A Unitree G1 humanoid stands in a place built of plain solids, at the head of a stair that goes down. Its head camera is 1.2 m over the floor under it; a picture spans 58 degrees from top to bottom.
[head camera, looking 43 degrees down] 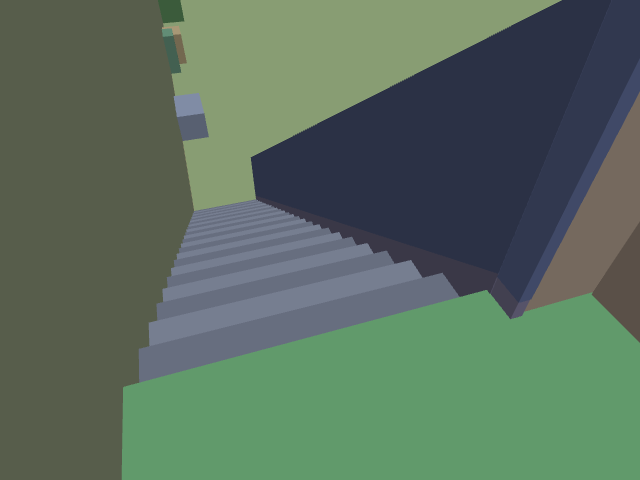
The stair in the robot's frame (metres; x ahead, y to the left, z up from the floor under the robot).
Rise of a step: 0.17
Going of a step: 0.25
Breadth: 1.25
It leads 18 degrees to the left of straight ahead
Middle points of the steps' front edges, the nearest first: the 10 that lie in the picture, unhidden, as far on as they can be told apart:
0.84 -0.01 0.00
1.07 0.07 -0.17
1.31 0.14 -0.33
1.55 0.22 -0.50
1.79 0.30 -0.67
2.03 0.37 -0.84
2.27 0.45 -1.01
2.51 0.53 -1.18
2.75 0.60 -1.34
2.99 0.68 -1.51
